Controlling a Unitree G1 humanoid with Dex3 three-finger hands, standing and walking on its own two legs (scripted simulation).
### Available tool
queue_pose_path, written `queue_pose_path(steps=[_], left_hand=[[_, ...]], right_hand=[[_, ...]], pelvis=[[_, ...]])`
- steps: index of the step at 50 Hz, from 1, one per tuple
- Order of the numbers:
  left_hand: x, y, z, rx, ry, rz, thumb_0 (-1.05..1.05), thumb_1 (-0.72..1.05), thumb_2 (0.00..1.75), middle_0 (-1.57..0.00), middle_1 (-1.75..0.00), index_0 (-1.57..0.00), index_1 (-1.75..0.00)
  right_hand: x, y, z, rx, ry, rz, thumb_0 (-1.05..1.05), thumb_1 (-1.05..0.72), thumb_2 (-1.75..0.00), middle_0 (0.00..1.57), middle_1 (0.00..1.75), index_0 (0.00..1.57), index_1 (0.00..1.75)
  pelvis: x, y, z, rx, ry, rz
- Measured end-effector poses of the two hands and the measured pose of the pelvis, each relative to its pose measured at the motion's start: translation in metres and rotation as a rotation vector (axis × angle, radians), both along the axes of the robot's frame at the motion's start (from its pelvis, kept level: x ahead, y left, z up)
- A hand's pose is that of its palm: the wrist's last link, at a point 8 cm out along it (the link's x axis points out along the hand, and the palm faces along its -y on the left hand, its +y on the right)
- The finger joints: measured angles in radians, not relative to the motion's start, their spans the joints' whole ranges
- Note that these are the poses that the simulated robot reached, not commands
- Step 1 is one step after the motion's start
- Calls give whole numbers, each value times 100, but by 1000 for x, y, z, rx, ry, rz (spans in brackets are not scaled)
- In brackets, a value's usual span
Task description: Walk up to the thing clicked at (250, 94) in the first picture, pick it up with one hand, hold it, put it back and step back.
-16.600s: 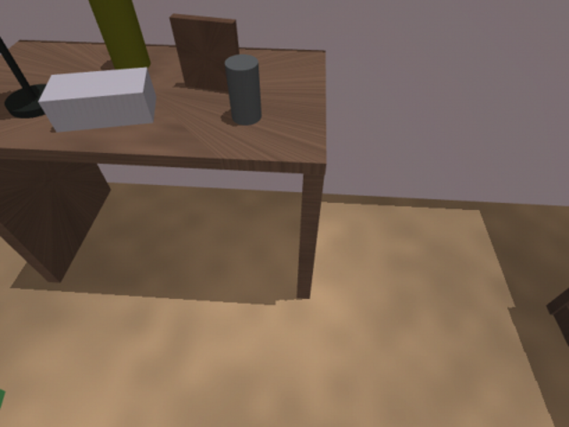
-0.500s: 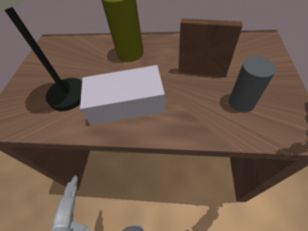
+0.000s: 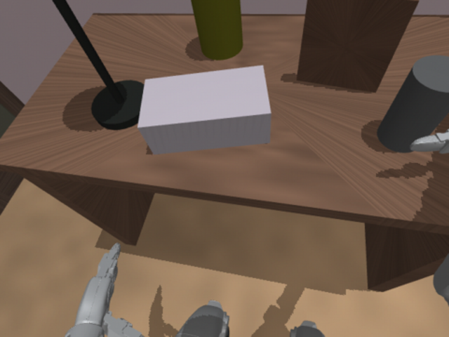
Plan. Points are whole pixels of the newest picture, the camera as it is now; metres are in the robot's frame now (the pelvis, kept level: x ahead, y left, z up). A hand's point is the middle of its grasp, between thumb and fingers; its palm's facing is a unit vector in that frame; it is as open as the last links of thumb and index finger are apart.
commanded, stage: close in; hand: right
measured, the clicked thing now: (417, 108) +0.51 -0.22 +0.08
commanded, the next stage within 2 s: rest palm in 0.20 s
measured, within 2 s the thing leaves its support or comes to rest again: leaves its support in 1.42 s
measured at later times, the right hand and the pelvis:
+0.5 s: hand (418, 112) +0.50 -0.22 +0.09, palm faces +0.21 +0.98 +0.02, open 17.0 cm; pelvis +0.00 +0.01 +0.00, yaw -1 degrees
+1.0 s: hand (423, 108) +0.50 -0.23 +0.09, palm faces +0.22 +0.98 +0.01, open 11.6 cm; pelvis +0.00 +0.00 +0.00, yaw +0 degrees
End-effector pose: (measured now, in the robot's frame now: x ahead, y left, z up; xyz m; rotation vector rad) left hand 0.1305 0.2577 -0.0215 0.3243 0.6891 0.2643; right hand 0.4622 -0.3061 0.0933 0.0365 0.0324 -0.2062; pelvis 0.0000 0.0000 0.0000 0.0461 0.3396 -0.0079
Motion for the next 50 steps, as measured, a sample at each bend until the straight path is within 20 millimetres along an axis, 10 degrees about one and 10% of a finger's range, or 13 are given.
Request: queue_pose_path(steps=[22,50], left_hand=[[5,12,5,5,-12,-23,-1,-55,6,-6,-5,-5,-7],[6,8,7,-8,-4,-6,-1,-54,5,-5,-5,-5,-6]], right_hand=[[-2,37,-6,-13,5,-2,-1,48,-4,8,4,8,5],[9,33,-2,-19,0,-14,-1,32,-31,80,55,81,56]], pelvis=[[-1,5,-2,-12,-12,-7],[2,1,0,-10,-8,1]])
